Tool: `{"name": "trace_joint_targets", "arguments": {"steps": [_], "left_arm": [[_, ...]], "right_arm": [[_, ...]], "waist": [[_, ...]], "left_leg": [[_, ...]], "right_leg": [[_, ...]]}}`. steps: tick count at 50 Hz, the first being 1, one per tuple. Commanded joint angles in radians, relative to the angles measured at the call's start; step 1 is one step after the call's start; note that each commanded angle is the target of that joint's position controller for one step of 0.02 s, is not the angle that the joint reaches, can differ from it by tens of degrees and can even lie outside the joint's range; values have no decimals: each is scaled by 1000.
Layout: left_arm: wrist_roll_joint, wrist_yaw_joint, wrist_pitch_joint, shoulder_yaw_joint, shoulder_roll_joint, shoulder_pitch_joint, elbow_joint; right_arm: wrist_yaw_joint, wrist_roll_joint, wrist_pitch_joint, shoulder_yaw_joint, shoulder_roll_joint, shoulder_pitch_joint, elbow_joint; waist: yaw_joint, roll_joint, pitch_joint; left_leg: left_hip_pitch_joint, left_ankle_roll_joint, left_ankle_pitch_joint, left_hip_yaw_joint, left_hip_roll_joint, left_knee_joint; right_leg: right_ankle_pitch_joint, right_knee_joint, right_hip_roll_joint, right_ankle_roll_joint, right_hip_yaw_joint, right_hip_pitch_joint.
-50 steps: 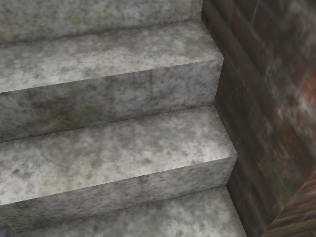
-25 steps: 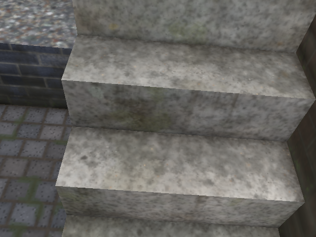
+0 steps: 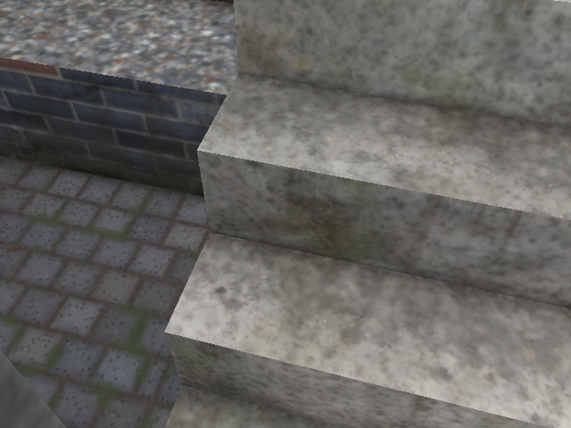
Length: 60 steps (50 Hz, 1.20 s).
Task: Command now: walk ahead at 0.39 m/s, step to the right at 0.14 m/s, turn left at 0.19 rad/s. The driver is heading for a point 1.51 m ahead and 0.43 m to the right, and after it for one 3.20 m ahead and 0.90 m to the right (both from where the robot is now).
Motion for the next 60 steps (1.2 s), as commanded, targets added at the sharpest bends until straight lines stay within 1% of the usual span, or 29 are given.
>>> {"name": "trace_joint_targets", "arguments": {"steps": [1,2,3,5,7,8,9,12,15,16,25,28,30,35,38,39,42,43,45,48,49,50,51,54,55,56,58,59,60], "left_arm": [[12,8,-7,35,97,6,-77],[13,-2,-10,36,102,6,-67],[2,-7,-20,41,105,41,-53],[-6,-8,-28,39,83,41,-45],[-4,-4,-28,40,72,42,-44],[33,3,-48,17,26,-43,-96],[31,7,-53,22,49,-48,-87],[14,17,-46,31,76,14,-52],[15,21,-35,31,72,34,-43],[19,19,-31,31,80,27,-40],[19,18,-18,33,90,39,-3],[21,21,-15,26,84,33,8],[23,22,-18,22,86,32,16],[17,23,-31,13,93,35,35],[16,23,-40,3,90,32,40],[21,22,-39,4,93,33,52],[22,19,-39,0,100,26,63],[25,19,-40,0,103,8,59],[21,17,-43,-4,102,13,68],[21,16,-45,-8,105,0,76],[17,17,-46,-9,101,5,79],[13,17,-47,-12,103,17,90],[18,17,-47,-11,108,-9,83],[19,15,-49,-13,111,-12,89],[15,14,-49,-16,111,0,100],[20,14,-50,-15,115,-25,93],[20,13,-50,-17,115,-24,97],[15,13,-51,-19,116,-9,108],[23,13,-50,-20,113,-33,103]], "right_arm": [[2,3,-34,-19,-73,-85,-91],[0,5,-28,-20,-82,-61,-76],[-1,7,-24,-28,-102,-18,-55],[-1,5,-23,-29,-93,-13,-42],[-2,8,-23,-26,-77,-24,-36],[8,38,-26,-13,-56,-30,-6],[11,34,-29,-8,-33,-21,-1],[15,13,-38,-12,-55,15,32],[19,18,-39,-11,-63,21,58],[18,26,-41,-6,-55,30,63],[16,33,-40,0,-74,72,122],[15,28,-40,8,-72,56,131],[13,27,-42,12,-77,50,137],[9,27,-48,21,-87,55,157],[3,35,-53,26,-93,56,169],[4,36,-60,35,-84,59,179],[4,37,-67,41,-92,40,183],[4,31,-68,42,-96,22,180],[4,32,-69,45,-97,24,184],[5,33,-69,51,-100,9,185],[7,27,-67,48,-111,-1,188],[7,33,-66,50,-110,10,194],[8,28,-66,50,-113,-17,189],[9,29,-67,54,-111,-22,194],[9,36,-67,56,-111,-12,201],[10,30,-67,55,-116,-37,195],[10,29,-68,57,-117,-36,199],[10,37,-68,60,-117,-23,205],[9,30,-70,58,-127,-49,201]], "waist": [[12,99,-28],[0,61,-78],[-5,38,-104],[-9,22,-114],[-6,14,-98],[3,47,-86],[-9,-3,-85],[-8,-56,-104],[-1,-44,-87],[-7,-30,-75],[-5,-16,-48],[0,0,-40],[0,2,-24],[-5,-3,-33],[0,-15,-31],[5,-8,-47],[8,-5,-46],[8,-9,-18],[8,-11,-49],[9,-10,-56],[13,-20,-57],[11,-19,-87],[11,-21,-40],[11,-17,-62],[12,-13,-92],[12,-16,-44],[12,-18,-62],[13,-14,-92],[14,-13,-41]], "left_leg": [[28,19,277,-143,138,-125],[63,21,323,-128,137,-109],[68,24,336,-108,132,-87],[68,22,326,-97,127,-85],[52,21,311,-92,125,-89],[10,26,262,-63,88,-100],[18,20,245,-60,89,-111],[47,12,285,-56,92,-96],[38,7,280,-56,95,-92],[34,5,273,-56,98,-94],[7,1,265,-61,110,-87],[19,7,228,-63,107,-118],[29,13,240,-63,108,-128],[58,20,277,-60,112,-139],[70,17,301,-54,116,-138],[79,20,320,-52,119,-149],[87,18,346,-49,121,-151],[79,23,370,-53,125,-136],[94,23,364,-51,127,-133],[96,18,354,-49,128,-136],[96,18,352,-46,126,-134],[108,11,329,-40,125,-153],[89,13,342,-44,126,-141],[95,11,329,-41,128,-142],[106,4,304,-36,127,-161],[86,6,319,-40,128,-148],[91,6,313,-39,130,-148],[102,-1,289,-33,129,-166],[79,1,315,-35,130,-156]], "right_leg": [[166,-82,-115,-20,93,9],[208,-76,-117,-26,98,27],[226,-64,-115,-19,95,58],[238,-63,-113,-21,94,59],[237,-66,-113,-23,94,54],[318,-86,-152,-14,144,88],[390,-76,-153,-7,141,90],[495,-35,-148,-10,121,115],[452,-25,-147,-15,115,106],[451,-19,-151,-16,119,100],[437,3,-159,-17,132,105],[252,-34,-135,-15,125,83],[205,-55,-127,-15,126,66],[237,-76,-127,-19,133,69],[250,-90,-125,-11,137,63],[252,-95,-124,-10,136,78],[303,-101,-127,-13,142,82],[335,-88,-131,-17,143,68],[345,-88,-132,-19,144,75],[353,-92,-134,-19,149,77],[356,-96,-133,-21,148,77],[344,-111,-131,-17,148,93],[366,-101,-134,-20,152,76],[376,-102,-137,-21,156,83],[357,-118,-135,-18,156,98],[377,-108,-137,-21,160,81],[385,-107,-139,-22,162,86],[366,-122,-137,-18,162,102],[391,-114,-139,-20,164,86]]}}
